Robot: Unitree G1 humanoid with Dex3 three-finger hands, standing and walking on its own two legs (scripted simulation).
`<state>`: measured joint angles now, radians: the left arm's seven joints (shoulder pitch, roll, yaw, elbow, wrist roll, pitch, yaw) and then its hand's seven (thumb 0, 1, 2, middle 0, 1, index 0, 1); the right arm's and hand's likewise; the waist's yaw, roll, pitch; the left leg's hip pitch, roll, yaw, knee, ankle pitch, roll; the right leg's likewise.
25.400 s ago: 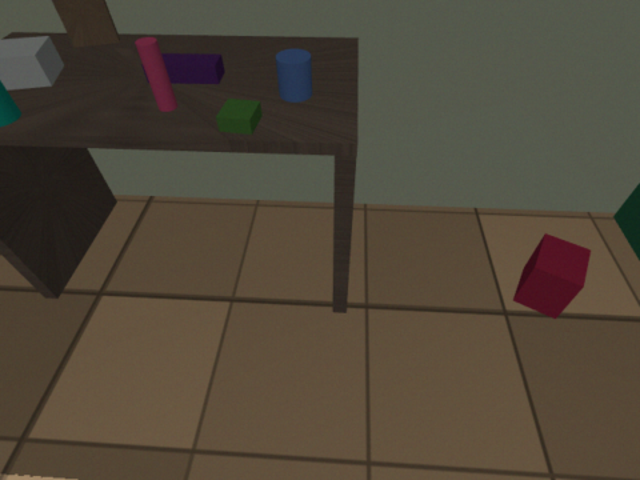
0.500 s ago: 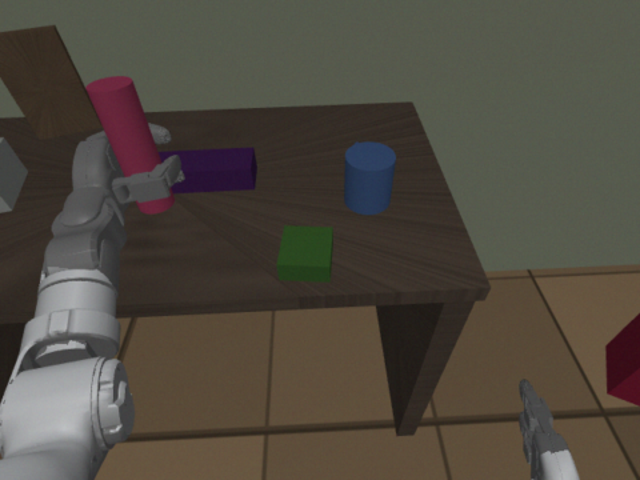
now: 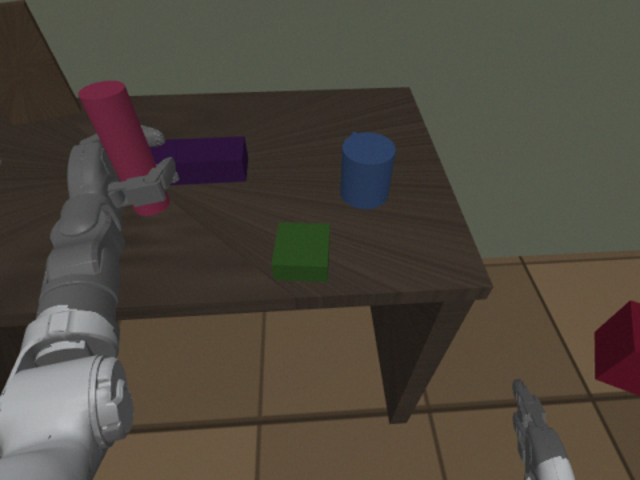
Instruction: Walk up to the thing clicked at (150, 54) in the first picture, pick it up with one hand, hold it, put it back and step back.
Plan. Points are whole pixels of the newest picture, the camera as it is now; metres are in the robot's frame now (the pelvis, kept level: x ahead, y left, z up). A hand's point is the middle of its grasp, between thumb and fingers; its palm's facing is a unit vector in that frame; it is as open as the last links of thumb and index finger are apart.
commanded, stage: crouch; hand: left
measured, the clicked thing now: (130, 154) +0.46 +0.22 +0.19
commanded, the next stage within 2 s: lower in 0.14 s
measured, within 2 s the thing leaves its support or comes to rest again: rests again in 1.18 s
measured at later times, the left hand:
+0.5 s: hand (160, 187) +0.48 +0.21 +0.12, palm faces +0.19 -0.98 +0.01, open 6.1 cm
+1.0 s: hand (172, 206) +0.49 +0.21 +0.07, palm faces +0.17 -0.98 +0.00, open 6.1 cm
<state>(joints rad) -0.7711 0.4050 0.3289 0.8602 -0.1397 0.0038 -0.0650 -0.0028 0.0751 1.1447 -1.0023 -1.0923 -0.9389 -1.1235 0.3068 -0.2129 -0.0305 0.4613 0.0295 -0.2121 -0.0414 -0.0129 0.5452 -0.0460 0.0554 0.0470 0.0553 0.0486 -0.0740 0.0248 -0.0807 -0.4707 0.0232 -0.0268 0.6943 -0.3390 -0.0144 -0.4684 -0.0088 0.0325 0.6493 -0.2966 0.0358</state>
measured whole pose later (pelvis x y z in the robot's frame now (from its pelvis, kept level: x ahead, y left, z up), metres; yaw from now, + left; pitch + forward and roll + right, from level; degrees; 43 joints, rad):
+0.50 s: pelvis -0.01 +0.00 -0.01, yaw -1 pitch +11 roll -1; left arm -0.83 0.45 0.37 1.01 -0.12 -0.12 -0.07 0.00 0.08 1.14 -1.00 -1.10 -0.94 -1.13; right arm 0.31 -0.22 -0.03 0.37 0.01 -0.13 -0.03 -0.01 0.52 -0.05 0.06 0.05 0.06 0.05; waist -0.11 0.01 -0.09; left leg -0.63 0.03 -0.03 0.81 -0.38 -0.01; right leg -0.62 0.00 0.04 0.76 -0.33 0.04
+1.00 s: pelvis +0.00 +0.01 -0.03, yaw -1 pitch +15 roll -2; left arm -0.79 0.45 0.37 1.01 -0.10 -0.20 -0.07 0.00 0.09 1.12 -0.99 -1.11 -0.93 -1.14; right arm 0.35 -0.23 -0.03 0.21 0.00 -0.09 -0.01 -0.01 0.51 -0.05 0.06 0.05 0.06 0.05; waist -0.14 0.01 -0.11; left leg -0.74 0.04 -0.03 0.92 -0.43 -0.01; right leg -0.73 0.01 0.03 0.85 -0.37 0.04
